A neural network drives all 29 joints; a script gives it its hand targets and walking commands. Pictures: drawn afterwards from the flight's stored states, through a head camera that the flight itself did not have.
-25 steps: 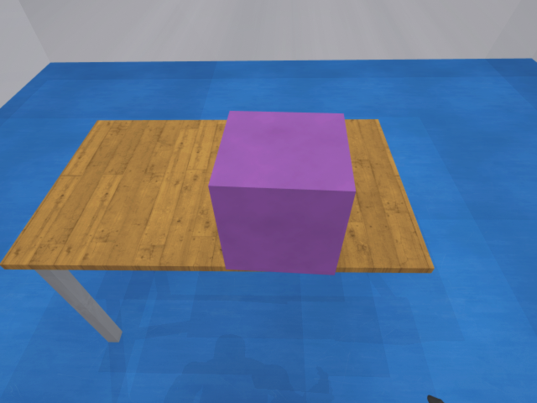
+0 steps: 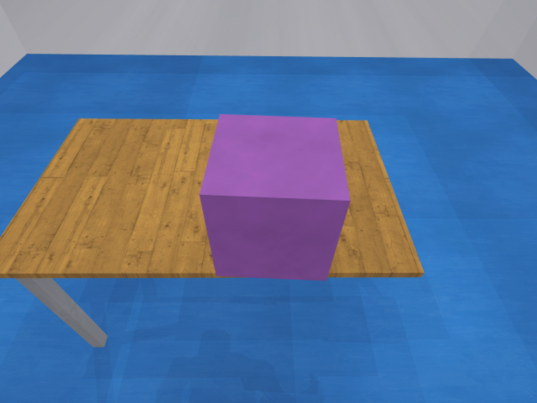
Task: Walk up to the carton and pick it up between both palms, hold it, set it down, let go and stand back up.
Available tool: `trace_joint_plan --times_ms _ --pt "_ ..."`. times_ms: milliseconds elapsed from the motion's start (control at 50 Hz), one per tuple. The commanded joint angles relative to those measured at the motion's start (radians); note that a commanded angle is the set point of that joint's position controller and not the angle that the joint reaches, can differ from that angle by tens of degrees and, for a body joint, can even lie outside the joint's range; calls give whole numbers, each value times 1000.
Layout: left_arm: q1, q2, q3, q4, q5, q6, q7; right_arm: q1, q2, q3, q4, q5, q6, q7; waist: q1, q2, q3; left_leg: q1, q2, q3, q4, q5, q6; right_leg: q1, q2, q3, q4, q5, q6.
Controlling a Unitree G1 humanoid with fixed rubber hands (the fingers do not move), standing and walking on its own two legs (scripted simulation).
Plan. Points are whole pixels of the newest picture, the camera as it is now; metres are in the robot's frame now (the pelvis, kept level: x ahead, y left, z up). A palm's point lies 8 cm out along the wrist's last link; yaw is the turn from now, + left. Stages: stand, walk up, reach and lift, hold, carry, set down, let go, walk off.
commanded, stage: walk up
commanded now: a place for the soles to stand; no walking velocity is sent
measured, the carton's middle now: (274, 199) +0.54 +0.01 -0.05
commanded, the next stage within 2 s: none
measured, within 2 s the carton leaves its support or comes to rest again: neither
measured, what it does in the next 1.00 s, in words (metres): walks ahead: left foot, then right foot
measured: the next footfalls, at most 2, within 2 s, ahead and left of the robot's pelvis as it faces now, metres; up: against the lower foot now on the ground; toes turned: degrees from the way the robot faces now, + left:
left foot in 0.40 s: +0.15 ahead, +0.19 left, +0.00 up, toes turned -3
right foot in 0.90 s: +0.17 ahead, -0.05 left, +0.00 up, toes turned +3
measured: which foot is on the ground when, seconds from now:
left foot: down 0.00-0.20, up 0.22-0.38, down 0.40-1.00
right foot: down 0.00-0.44, up 0.46-0.88, down 0.90-1.00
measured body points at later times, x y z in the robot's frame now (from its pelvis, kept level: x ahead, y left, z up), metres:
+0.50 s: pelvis +0.07 +0.08 -0.02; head +0.09 +0.09 +0.43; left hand +0.05 +0.36 -0.16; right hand +0.14 -0.19 -0.12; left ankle +0.12 +0.17 -0.73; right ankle -0.02 -0.10 -0.68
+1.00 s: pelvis +0.09 +0.06 -0.01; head +0.12 +0.05 +0.44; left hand +0.25 +0.30 -0.12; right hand +0.16 -0.20 -0.13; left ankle +0.11 +0.18 -0.72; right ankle +0.13 -0.05 -0.73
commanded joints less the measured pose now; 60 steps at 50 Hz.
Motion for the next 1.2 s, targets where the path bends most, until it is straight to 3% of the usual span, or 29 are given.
trace_joint_plan --times_ms 0,120,140,160,180,220,300,340,360,380,400,420,440,460,480,540,600,640,700,800,860,900,920,940,980,1020,1060,1140,1180 --pt "14 164 49 -91 0 -26 8 -8 -153 -49 -93 0 -26 -8 5 18 -49 125 81 -92 -95 139 73 -107 -71 87 -141 161 -56" --pt "37 158 48 -80 -1 -28 7 -31 -164 -51 -94 0 -22 -10 9 22 -23 122 80 -91 -106 104 72 -135 -67 96 -155 148 -54" --pt "195 172 90 -74 39 -45 5 37 -177 -81 -92 -34 -20 10 34 52 -71 59 17 -33 -12 -359 77 -57 -92 194 -205 -322 -121" --pt "222 236 117 -43 46 -44 9 -12 -150 -83 -108 -42 -12 19 62 -34 31 -137 -23 12 78 -433 48 -17 -167 330 -309 -555 -177" --pt "213 280 133 -29 50 -40 17 -39 -120 -80 -132 -47 -7 28 78 -128 117 -263 -38 34 198 -330 31 -3 -266 468 -396 -625 -240" --pt "195 269 135 -30 68 -47 36 -70 -116 -78 -165 -45 -13 42 89 -123 219 -441 35 -46 270 -251 24 57 -337 537 -416 -488 -295" --pt "145 228 126 -41 69 -68 36 -53 -103 -92 -189 -43 -47 42 71 -161 158 -318 47 -56 183 -160 15 61 -270 376 -329 -145 -261" --pt "65 234 125 -58 58 -70 28 41 -87 -103 -180 -35 -58 43 2 -188 120 -39 20 -17 58 -76 31 -105 -215 241 -228 -36 -215" --pt "17 210 113 -70 60 -68 22 169 -96 -117 -142 -35 -67 34 -68 -168 80 177 -14 20 -4 2 41 -213 -167 163 -104 58 -174" --pt "52 140 88 -69 56 -66 15 285 -142 -134 -101 -41 -75 18 -102 -38 -11 365 -41 15 -23 28 40 -283 -80 75 99 126 -127" --pt "121 52 61 -87 45 -67 9 370 -227 -152 -85 -48 -77 5 -114 174 -91 463 105 -210 -92 -63 74 -375 22 -8 373 7 -68" --pt "202 48 64 -103 44 -52 15 351 -305 -159 -106 -57 -68 -13 -72 278 -94 418 326 -598 -295 -241 155 -451 82 17 521 -262 -23" --pt "208 122 89 -86 49 -25 28 270 -309 -162 -115 -46 -48 -22 -52 201 -57 312 404 -719 -361 -391 246 -440 26 72 636 -272 -29" --pt "183 153 97 -81 55 -10 32 228 -263 -144 -129 -34 -41 -26 -40 121 17 214 397 -671 -381 -393 249 -431 -4 93 708 -206 -31" --pt "165 156 97 -72 55 -7 31 206 -234 -128 -129 -33 -40 -30 -37 73 77 165 354 -540 -355 -247 218 -423 -19 104 730 -141 -27" --pt "209 104 84 -43 45 -8 22 141 -177 -100 -126 -39 -53 -38 16 71 102 42 241 -256 -291 150 125 -294 -44 106 594 -26 -11" --pt "209 90 70 -22 41 10 19 107 -142 -78 -137 -35 -62 -44 39 113 77 29 236 -172 -241 428 159 -236 -36 72 561 7 4" --pt "137 88 59 -37 44 22 25 133 -135 -68 -151 -28 -64 -49 23 123 63 83 237 -135 -182 665 163 -250 -43 57 469 14 4" --pt "52 88 51 -49 42 35 24 167 -158 -71 -157 -28 -49 -57 1 146 27 159 225 -126 -133 757 150 -251 -30 24 364 46 4" --pt "-40 100 53 -65 40 38 24 128 -193 -74 -196 -19 -20 -53 -6 151 -26 101 232 -148 -103 526 189 -137 -25 2 202 12 -14" --pt "-18 131 69 -59 38 18 19 69 -205 -67 -210 -6 -12 -41 44 88 -53 16 214 -137 -30 322 155 27 -32 19 -73 239 -54" --pt "-59 229 92 -66 36 0 23 145 -112 -38 -219 10 -19 -28 19 -149 -133 -63 53 -9 166 -43 46 95 -232 325 -152 445 -174" --pt "-108 224 94 -65 2 3 25 158 -85 -36 -193 11 -5 -38 13 -176 -119 47 -25 1 223 -330 30 -86 -299 357 -186 363 -281" --pt "-149 201 92 -71 -5 4 24 148 -97 -47 -168 2 5 -43 7 -183 -83 97 -14 -36 260 -354 32 -193 -278 339 -205 233 -301" --pt "-177 155 71 -85 2 6 22 108 -127 -59 -162 7 -4 -39 10 -152 -39 40 -33 -25 175 -319 28 -155 -192 233 -191 287 -246" --pt "-189 167 69 -91 10 5 20 138 -109 -59 -152 7 -20 -37 -12 -165 -46 74 -29 -32 57 -138 31 -150 -178 213 -147 372 -201" --pt "-195 150 59 -92 5 8 10 129 -129 -61 -150 -1 -37 -35 -13 -93 -90 125 13 -79 -46 -7 46 -125 -143 177 -102 333 -149" --pt "-177 154 66 -81 3 13 -1 69 -129 -72 -150 0 -35 -21 13 -70 -30 43 17 -98 -77 -183 49 -153 -113 170 -189 -41 -109" --pt "-175 160 70 -75 3 12 -3 77 -131 -75 -149 0 -37 -19 11 -42 10 18 22 -113 -110 -210 57 -172 -102 165 -193 -90 -101"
